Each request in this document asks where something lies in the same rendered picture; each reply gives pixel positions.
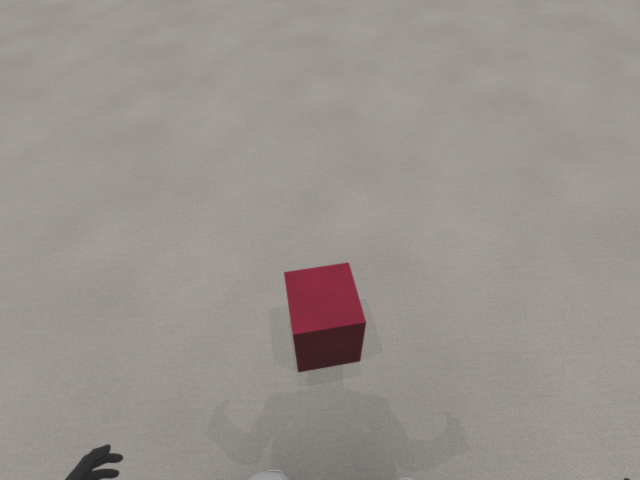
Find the robot left hand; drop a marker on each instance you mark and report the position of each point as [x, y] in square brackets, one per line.
[96, 458]

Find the carton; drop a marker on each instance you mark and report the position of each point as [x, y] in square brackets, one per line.
[327, 319]

